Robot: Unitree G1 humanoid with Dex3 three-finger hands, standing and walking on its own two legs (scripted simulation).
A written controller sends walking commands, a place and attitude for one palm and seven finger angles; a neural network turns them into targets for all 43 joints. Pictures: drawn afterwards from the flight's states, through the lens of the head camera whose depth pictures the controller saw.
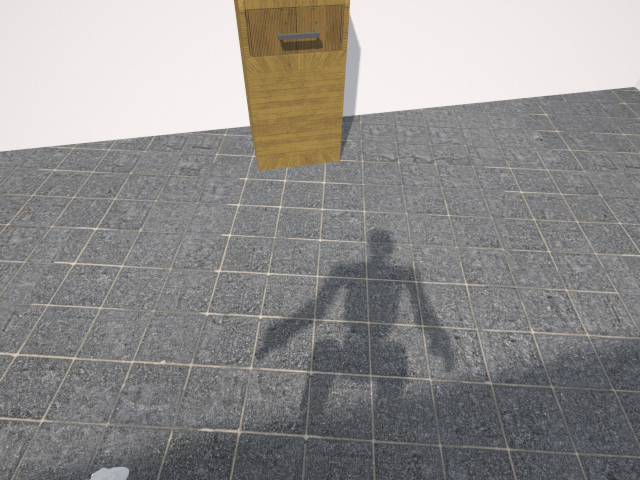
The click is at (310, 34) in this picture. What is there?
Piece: drawer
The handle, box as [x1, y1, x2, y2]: [277, 29, 319, 39]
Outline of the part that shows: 319,33 315,29 313,32 280,34 278,31 277,37 278,39 318,37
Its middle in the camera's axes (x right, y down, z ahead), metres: -0.10 -0.82 +1.55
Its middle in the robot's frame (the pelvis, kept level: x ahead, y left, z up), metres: +1.70 +0.18 -0.10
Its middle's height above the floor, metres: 0.67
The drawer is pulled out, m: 0.00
